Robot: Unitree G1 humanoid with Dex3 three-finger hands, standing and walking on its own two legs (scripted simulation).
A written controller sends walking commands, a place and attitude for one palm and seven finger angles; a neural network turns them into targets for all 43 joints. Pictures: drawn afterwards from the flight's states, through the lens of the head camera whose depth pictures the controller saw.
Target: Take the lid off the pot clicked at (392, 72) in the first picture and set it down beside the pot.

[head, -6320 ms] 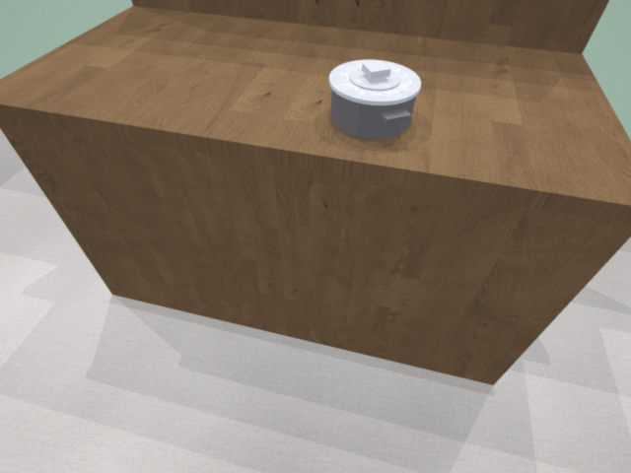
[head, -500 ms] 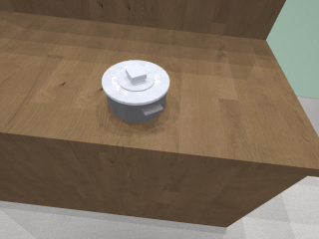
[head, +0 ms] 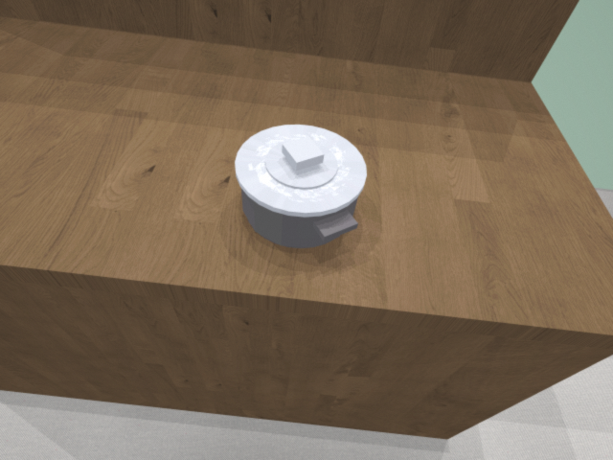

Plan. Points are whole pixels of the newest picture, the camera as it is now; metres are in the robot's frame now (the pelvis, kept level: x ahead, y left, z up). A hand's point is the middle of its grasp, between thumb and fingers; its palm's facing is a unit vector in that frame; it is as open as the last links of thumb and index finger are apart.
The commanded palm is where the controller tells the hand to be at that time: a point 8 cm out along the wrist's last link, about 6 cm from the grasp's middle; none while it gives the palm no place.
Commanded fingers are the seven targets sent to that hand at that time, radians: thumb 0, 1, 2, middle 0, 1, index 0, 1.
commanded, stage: come to a stop and stand still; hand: left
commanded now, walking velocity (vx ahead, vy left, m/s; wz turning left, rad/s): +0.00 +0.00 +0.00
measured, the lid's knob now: (302, 153) +0.47 +0.05 +0.15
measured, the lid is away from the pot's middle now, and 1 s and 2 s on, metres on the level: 0.00 0.00 0.00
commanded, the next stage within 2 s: look again from close up in 0.26 s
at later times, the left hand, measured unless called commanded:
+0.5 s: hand out of the picture -0.03 +0.19 -0.19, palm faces +0.03 -0.98 -0.18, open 7.4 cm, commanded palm none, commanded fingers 0.00 0.90 0.90 -0.20 -0.30 -0.20 -0.30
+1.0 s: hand out of the picture -0.08 +0.18 -0.20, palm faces +0.04 -0.99 -0.14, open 7.4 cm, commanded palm none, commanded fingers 0.00 0.90 0.90 -0.20 -0.30 -0.20 -0.30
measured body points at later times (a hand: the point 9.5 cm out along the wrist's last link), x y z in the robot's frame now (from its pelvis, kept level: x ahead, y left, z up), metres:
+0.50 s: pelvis -0.01 +0.02 -0.01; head +0.00 +0.03 +0.44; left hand -0.03 +0.24 -0.17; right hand +0.00 -0.20 -0.16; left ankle +0.01 +0.05 -0.74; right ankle -0.05 -0.14 -0.74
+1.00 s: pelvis -0.05 +0.02 -0.01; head -0.06 +0.06 +0.44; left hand -0.08 +0.23 -0.18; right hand +0.00 -0.22 -0.14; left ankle +0.01 +0.05 -0.74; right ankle -0.05 -0.14 -0.74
